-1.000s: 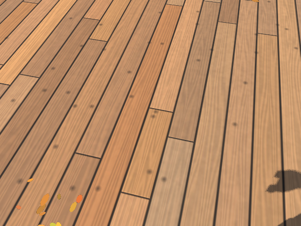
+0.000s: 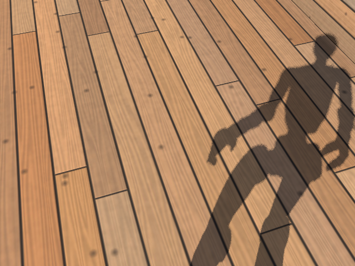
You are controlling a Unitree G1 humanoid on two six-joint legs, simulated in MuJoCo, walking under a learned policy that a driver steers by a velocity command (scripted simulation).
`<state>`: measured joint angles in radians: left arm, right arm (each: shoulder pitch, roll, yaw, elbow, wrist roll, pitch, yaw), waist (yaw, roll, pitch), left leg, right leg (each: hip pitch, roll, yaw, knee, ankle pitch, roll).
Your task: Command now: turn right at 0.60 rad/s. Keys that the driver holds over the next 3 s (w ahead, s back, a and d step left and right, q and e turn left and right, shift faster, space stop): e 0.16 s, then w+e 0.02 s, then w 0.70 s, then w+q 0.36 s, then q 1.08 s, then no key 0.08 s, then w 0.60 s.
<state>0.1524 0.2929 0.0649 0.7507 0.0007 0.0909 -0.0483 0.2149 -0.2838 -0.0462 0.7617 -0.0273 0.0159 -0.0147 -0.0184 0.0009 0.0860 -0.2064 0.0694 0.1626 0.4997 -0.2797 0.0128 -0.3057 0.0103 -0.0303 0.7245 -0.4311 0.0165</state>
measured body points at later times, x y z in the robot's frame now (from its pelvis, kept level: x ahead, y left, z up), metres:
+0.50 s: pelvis +0.05 -0.03 +0.01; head +0.05 -0.03 +0.46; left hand +0.14 +0.23 -0.12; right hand +0.12 -0.32 -0.10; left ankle +0.13 +0.09 -0.71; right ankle -0.01 -0.10 -0.74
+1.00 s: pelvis +0.28 -0.03 +0.00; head +0.31 -0.02 +0.45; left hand +0.50 +0.17 -0.12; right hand +0.17 -0.26 -0.13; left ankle +0.17 +0.08 -0.74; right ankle +0.41 -0.18 -0.69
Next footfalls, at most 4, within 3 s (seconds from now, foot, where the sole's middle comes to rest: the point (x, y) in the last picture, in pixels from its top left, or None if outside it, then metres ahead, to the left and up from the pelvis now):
0.04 right None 0.03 -0.10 -0.77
0.62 left None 0.21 0.07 -0.77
1.12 right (229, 251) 0.50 -0.17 -0.77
1.60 left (178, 205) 0.69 0.01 -0.77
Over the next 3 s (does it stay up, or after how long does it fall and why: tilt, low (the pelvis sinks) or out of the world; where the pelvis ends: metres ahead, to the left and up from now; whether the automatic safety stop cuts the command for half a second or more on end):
stays up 0.74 0.01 -0.01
